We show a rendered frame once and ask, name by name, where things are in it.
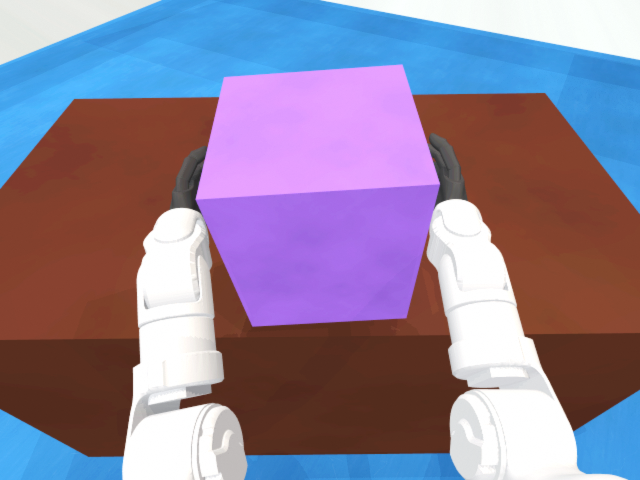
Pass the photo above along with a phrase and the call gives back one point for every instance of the carton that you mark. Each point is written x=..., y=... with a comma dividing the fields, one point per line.
x=318, y=188

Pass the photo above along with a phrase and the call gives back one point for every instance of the robot left hand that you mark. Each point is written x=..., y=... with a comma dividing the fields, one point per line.
x=187, y=181

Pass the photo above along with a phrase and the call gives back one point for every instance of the robot right hand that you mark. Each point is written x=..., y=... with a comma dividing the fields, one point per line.
x=448, y=169

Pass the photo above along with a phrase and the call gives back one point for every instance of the left robot forearm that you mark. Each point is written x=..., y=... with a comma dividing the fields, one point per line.
x=178, y=357

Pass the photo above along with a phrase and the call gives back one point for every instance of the right robot upper arm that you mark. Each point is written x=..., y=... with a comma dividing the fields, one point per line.
x=513, y=434

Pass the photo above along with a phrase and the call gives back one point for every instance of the pedestal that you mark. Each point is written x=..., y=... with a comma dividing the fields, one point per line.
x=75, y=213

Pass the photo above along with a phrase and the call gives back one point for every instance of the right robot forearm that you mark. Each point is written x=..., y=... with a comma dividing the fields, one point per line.
x=488, y=348

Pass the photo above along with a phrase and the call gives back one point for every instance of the left robot upper arm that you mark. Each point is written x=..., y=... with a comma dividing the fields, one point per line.
x=203, y=442

